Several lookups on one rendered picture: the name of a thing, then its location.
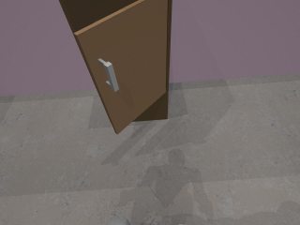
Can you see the cupboard door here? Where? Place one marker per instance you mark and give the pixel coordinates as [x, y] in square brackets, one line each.
[134, 40]

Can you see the handle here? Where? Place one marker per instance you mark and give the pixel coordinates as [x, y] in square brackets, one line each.
[112, 82]

